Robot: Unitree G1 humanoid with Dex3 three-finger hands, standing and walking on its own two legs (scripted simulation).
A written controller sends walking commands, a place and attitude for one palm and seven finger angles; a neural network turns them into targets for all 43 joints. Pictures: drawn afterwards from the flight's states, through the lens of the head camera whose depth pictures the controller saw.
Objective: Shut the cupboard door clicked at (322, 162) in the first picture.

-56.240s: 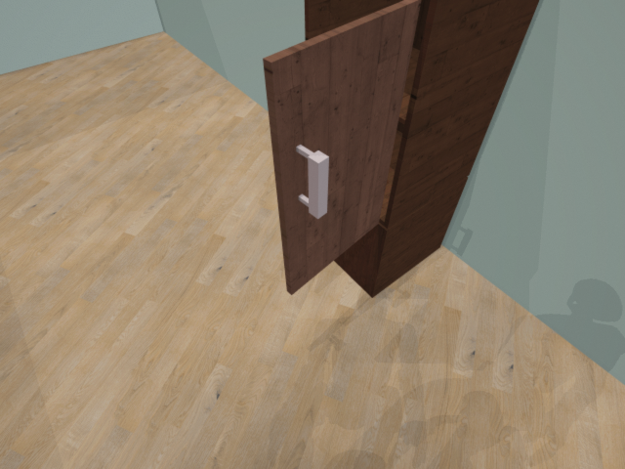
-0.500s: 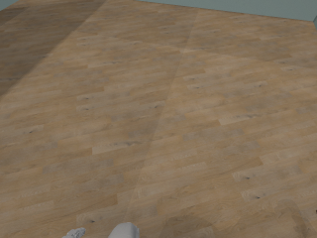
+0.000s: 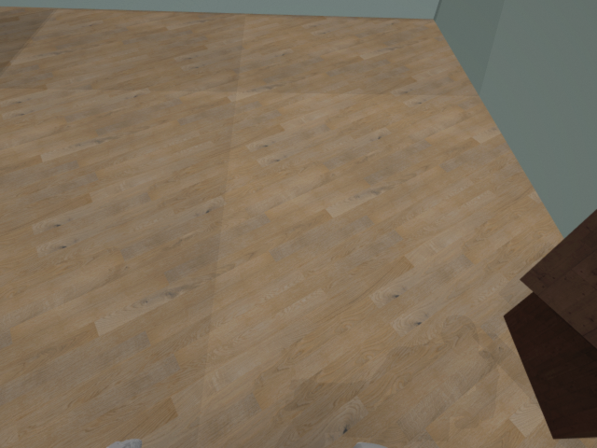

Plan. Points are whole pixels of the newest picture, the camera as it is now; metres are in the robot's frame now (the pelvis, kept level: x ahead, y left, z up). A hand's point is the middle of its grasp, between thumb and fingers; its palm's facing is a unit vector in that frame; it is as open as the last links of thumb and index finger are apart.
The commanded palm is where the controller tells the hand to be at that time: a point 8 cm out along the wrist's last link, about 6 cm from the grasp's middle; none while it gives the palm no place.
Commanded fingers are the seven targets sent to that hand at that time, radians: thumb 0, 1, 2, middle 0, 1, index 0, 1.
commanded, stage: turn to face it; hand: left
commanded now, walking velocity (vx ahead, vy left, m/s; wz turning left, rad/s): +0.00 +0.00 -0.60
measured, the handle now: out of the picture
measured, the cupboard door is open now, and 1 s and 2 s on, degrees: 31 31 31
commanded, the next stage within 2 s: take the last steps up to it in 1.54 s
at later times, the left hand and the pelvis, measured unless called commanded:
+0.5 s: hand out of the picture +0.12 +0.16 -0.17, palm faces -0.22 -0.95 -0.21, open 7.4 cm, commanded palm none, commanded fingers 0.00 0.90 0.90 -0.20 -0.30 -0.20 -0.30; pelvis +0.01 -0.02 +0.00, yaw -16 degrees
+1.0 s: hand (245, 392) +0.22 +0.10 -0.16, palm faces -0.55 -0.79 -0.27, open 7.4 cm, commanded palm none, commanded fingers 0.00 0.90 0.90 -0.20 -0.30 -0.20 -0.30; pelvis +0.00 -0.02 -0.02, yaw -35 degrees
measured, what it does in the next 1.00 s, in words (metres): steps on the spot, turning right: right foot, then left foot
